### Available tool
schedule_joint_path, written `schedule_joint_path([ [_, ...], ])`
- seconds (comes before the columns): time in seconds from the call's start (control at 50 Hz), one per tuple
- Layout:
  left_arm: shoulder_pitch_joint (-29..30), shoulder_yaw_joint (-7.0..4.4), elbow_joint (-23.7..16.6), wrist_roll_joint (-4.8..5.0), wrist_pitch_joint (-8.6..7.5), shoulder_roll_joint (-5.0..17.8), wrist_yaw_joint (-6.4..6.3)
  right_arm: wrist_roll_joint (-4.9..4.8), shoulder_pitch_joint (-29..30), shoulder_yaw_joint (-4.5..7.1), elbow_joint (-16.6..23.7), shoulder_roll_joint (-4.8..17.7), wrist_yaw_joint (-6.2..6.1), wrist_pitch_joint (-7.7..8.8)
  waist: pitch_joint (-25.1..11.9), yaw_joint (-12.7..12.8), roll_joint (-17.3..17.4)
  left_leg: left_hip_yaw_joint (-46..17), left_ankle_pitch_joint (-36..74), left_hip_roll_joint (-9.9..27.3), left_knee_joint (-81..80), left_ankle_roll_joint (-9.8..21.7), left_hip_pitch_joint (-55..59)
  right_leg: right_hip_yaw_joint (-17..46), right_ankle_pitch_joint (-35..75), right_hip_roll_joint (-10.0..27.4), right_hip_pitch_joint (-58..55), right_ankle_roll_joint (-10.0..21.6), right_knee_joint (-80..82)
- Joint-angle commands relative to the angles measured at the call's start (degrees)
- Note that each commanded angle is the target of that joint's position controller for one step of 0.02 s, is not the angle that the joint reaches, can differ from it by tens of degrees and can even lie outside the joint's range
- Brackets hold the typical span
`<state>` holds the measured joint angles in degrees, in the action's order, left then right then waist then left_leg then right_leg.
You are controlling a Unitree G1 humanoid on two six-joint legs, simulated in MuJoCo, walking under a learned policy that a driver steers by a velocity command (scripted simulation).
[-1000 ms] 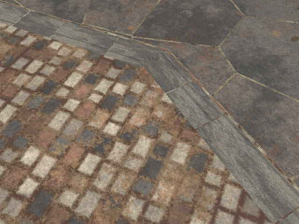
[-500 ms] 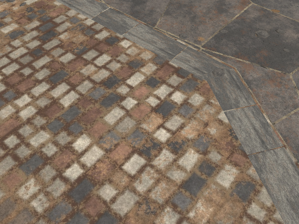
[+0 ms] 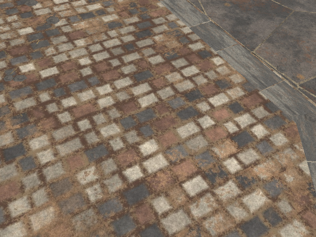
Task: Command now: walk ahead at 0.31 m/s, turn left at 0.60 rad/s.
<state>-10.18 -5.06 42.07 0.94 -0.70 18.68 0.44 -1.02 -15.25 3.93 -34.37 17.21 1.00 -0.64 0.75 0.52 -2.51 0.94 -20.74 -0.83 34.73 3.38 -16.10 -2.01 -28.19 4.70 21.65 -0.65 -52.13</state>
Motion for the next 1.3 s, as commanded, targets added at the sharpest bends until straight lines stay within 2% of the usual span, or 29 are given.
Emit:
schedule_joint_path([
  [0.02, 9.95, -1.39, -8.41, 0.92, -4.06, 7.24, 0.86, 0.5, -6.98, 2.34, 2.01, 9.2, -0.13, 3.69, 3.43, -4.0, 11.04, -34.59, -14.21, 18.93, -24.65, 13.66, 17.76, 6.05, 3.93, -0.21, 30.88, 1.96, -12.7],
  [0.06, 8.2, -1.54, -6.75, -1.19, -4.78, 6.89, 0.8, 0.36, -4.39, 1.52, 2.21, 8.09, -1.01, 3.56, 3.7, -2.26, 10.29, -26.55, -3.38, 14.36, -24.8, 10.7, 15.28, 5.71, 13.0, 0.43, 26.14, 0.75, -6.82],
  [0.08, 8.19, -1.4, -6.26, -1.33, -5.02, 6.22, 0.95, 0.75, -4.67, 1.42, 2.14, 8.16, -1.42, 3.62, 3.15, -2.1, 10.25, -24.31, 1.67, 12.99, -25.11, 10.15, 14.79, 4.87, 16.77, -0.58, 24.27, 0.0, -5.06],
  [0.2, 14.15, 0.17, -6.62, -0.79, -5.17, 2.5, 1.38, 0.18, -8.96, 1.82, -1.31, 9.27, -2.86, 3.62, 3.16, -4.13, 9.4, -17.28, 14.08, 9.44, -23.71, 7.98, 11.9, 4.16, 29.48, -4.31, 17.66, -2.86, 13.63],
  [0.32, 18.95, 0.63, -8.57, -0.28, -6.33, 2.86, 2.84, -0.7, -11.84, 2.06, -4.83, 9.43, -3.19, 2.95, 4.43, -5.53, 9.72, -20.59, 17.8, 11.69, -20.28, 7.31, 13.48, 4.44, 30.39, -5.18, 12.65, -1.2, 22.81],
  [0.38, 13.58, -0.4, -7.48, -0.35, -6.81, 5.1, 2.63, -0.21, -10.85, 2.16, -5.66, 9.41, -3.17, 2.58, 2.1, -2.74, 12.51, -20.28, 34.24, 12.25, -15.15, 5.75, 15.85, 2.02, 25.15, -6.53, 4.15, 1.63, 23.84],
  [0.4, 7.86, -1.31, -6.08, -0.52, -6.84, 6.69, 2.09, -0.04, -10.25, 1.86, -5.63, 8.7, -3.04, 2.47, -2.09, 0.39, 12.29, -18.04, 44.86, 9.89, -7.95, 4.48, 15.73, 0.24, 25.68, -7.68, -4.31, 3.54, 25.77],
  [0.42, -0.74, -2.01, -4.76, -1.01, -6.76, 8.65, 1.63, 0.49, -9.35, 1.23, -4.91, 7.44, -2.87, 2.42, -9.49, 4.66, 11.45, -16.26, 45.02, 7.26, 3.56, 2.65, 9.79, 3.26, 26.36, -3.8, -19.26, 6.63, 23.66],
  [0.44, -10.48, -3.0, -3.52, -2.21, -6.55, 13.04, 1.17, 0.87, -14.42, -0.2, -3.9, 2.81, -2.78, 2.73, -20.99, 5.17, -0.71, -13.4, 24.49, 0.46, 24.9, -1.09, -8.35, 24.58, 20.07, 10.24, -42.7, 14.59, 22.39],
  [0.46, -13.81, -2.49, -0.88, -1.31, -6.39, 10.75, 2.04, -0.73, -18.4, -0.9, -4.71, 1.81, -2.74, 3.45, -25.71, 3.77, -15.43, -13.35, -11.41, -5.3, 39.1, -3.07, -19.78, 47.49, 9.46, 18.49, -48.78, 19.67, 32.73],
  [0.48, -10.12, -1.26, -1.29, 0.0, -6.11, 6.61, 1.87, -1.85, -13.02, 0.4, -4.5, 7.35, -2.47, 3.92, -15.21, 4.49, -8.52, -14.16, -9.34, -1.41, 43.41, -2.95, -25.52, 43.37, 2.13, 16.69, -41.14, 17.39, 35.68],
  [0.5, -6.87, -0.74, -1.64, -0.14, -5.54, 4.86, 1.38, -1.78, -6.49, 0.48, -3.3, 8.42, -2.23, 4.26, -7.98, 4.53, -3.44, -11.44, -4.97, 1.32, 42.53, -2.47, -25.88, 34.04, 3.88, 14.37, -32.54, 15.51, 36.19],
  [0.52, -4.4, -0.32, -1.38, -0.78, -5.18, 4.18, 1.14, -0.77, -2.34, 0.3, -2.22, 7.54, -2.07, 4.68, -2.7, 3.0, 0.12, -9.53, -1.81, 3.42, 39.04, -2.17, -24.84, 28.07, 10.16, 12.0, -23.92, 14.71, 37.8],
  [0.54, -2.89, 0.26, -1.38, -1.43, -5.25, 2.74, 1.03, 0.26, -0.93, 0.55, -2.07, 6.99, -1.93, 4.74, -0.86, 1.41, 0.67, -8.82, 0.67, 5.48, 35.5, -1.81, -22.64, 23.7, 14.85, 9.57, -19.03, 13.83, 39.35],
  [0.58, -2.26, 0.41, -0.91, -1.35, -5.6, 2.65, 0.77, -0.09, -3.29, -0.03, -2.79, 4.54, -1.41, 4.46, -0.62, -0.75, -2.38, -7.84, 1.72, 6.92, 31.66, -2.3, -19.09, 20.3, 19.44, 8.45, -14.37, 14.88, 42.08],
  [0.66, -3.5, -0.14, 0.63, -0.17, -5.95, 5.52, 0.43, 1.07, 2.6, -1.47, -0.87, 1.8, -1.05, 4.59, 1.84, -0.22, -1.11, -4.86, 8.69, 8.22, 18.19, -3.94, -20.28, 12.76, 26.23, 7.64, -11.19, 15.34, 45.46],
  [0.72, -5.07, -0.27, 1.29, 0.38, -5.42, 6.81, 0.36, 0.76, 8.66, -2.05, 0.25, 1.18, -0.23, 5.43, 2.46, 1.95, -0.61, -2.59, 19.4, 6.37, 5.56, -4.1, -15.88, 7.37, 28.42, 5.03, -10.25, 13.02, 45.4],
  [0.8, -10.01, -0.52, 3.45, 1.05, -4.36, 8.42, 0.31, -0.03, 14.5, -1.56, 2.22, 2.72, 0.71, 5.75, 3.05, 3.54, -0.83, -2.52, 22.43, 4.79, -2.16, -2.88, -14.51, 7.8, 28.78, 8.0, -16.41, 11.24, 43.43],
  [0.86, -10.54, -0.74, 4.23, 0.94, -3.05, 9.62, -0.03, 0.14, 12.11, -0.41, 2.11, 4.93, 1.04, 5.82, 0.98, 0.65, -1.41, -0.86, 17.2, 2.66, -5.46, -0.48, -8.89, 7.14, 39.75, 9.11, -21.43, 9.21, 36.67],
  [0.88, -10.15, -0.45, 4.21, 0.8, -2.69, 9.18, -0.16, 0.34, 5.92, 0.72, 0.35, 6.67, 0.81, 5.7, -2.9, -2.95, -0.88, 0.7, 16.72, 1.05, -6.82, 1.02, 0.02, 4.91, 47.62, 7.06, -20.46, 7.86, 28.42],
  [0.9, -10.38, 0.49, 3.72, 0.05, -2.61, 7.15, -0.37, 0.45, -2.99, 2.08, -1.87, 9.47, 0.28, 5.47, -8.97, -7.05, 0.25, -1.21, 16.77, 3.18, -5.7, 3.02, 13.43, 2.6, 45.82, 4.27, -14.48, 5.88, 16.17],
  [0.92, -15.16, 2.53, 1.37, -0.99, -3.33, 1.34, -0.25, 1.93, -10.26, 3.42, -2.43, 16.01, -0.27, 5.12, -18.96, -6.77, 12.21, -24.42, 12.22, 18.95, -5.61, 10.92, 35.3, -0.37, 24.86, -2.62, 5.3, 1.88, -7.16],
  [0.94, -15.95, 2.96, 1.87, -0.22, -4.41, 1.01, -0.08, 0.83, -12.0, 2.95, -3.21, 13.98, 0.05, 4.96, -24.22, -6.75, 19.01, -44.15, 3.14, 23.87, -15.63, 15.71, 39.32, 5.84, -3.93, -7.46, 15.89, 1.01, -18.38],
  [0.96, -11.43, 1.42, 0.99, 1.31, -5.09, 6.75, 0.29, 0.52, -8.58, 1.61, -3.02, 10.06, 0.22, 5.07, -15.6, -6.93, 13.4, -38.32, -1.02, 21.97, -17.03, 13.01, 33.73, 8.08, -2.28, -3.69, 21.93, 1.82, -22.56],
  [0.98, -6.96, 1.43, -0.28, 1.76, -5.43, 6.91, 0.44, 0.57, -5.0, 1.02, -2.61, 8.28, 0.19, 5.11, -9.43, -5.94, 10.5, -30.19, 2.23, 19.58, -17.63, 11.32, 26.41, 6.55, 2.66, -0.99, 22.68, 2.47, -21.21],
  [1.02, -5.07, 1.25, -0.43, 0.02, -4.87, 5.72, 0.26, 1.44, 0.37, 0.08, -2.45, 5.54, 0.47, 5.53, -3.15, -2.34, 6.77, -20.89, 12.57, 15.34, -21.12, 9.88, 13.81, 6.02, 9.81, 2.6, 18.01, 2.05, -14.6],
  [1.1, -5.78, 1.88, -0.04, -0.48, -2.99, 2.72, 0.2, 1.08, 1.61, 0.53, -4.12, 6.43, 0.39, 6.9, -1.21, 0.51, 6.75, -13.2, 22.35, 13.59, -25.98, 11.23, 6.63, 5.19, 15.38, 3.33, 14.2, -0.25, -8.07],
  [1.22, 6.68, 2.91, -3.27, -0.53, -3.78, 0.7, 1.04, 0.49, -2.82, 1.06, -7.66, 8.76, -0.63, 6.39, 2.38, -3.46, 5.09, -5.5, 22.02, 10.89, -27.92, 8.61, 7.69, 3.0, 33.39, 1.0, 13.0, -0.73, 14.22],
  [1.3, 12.45, 2.82, -5.53, -0.08, -4.34, 1.58, 2.08, -0.04, -7.05, 1.39, -10.68, 9.7, -0.85, 5.4, 4.0, -5.1, 5.29, -6.43, 21.61, 13.91, -25.64, 7.96, 14.49, 3.38, 32.8, -0.26, 14.2, 0.99, 20.5],
])
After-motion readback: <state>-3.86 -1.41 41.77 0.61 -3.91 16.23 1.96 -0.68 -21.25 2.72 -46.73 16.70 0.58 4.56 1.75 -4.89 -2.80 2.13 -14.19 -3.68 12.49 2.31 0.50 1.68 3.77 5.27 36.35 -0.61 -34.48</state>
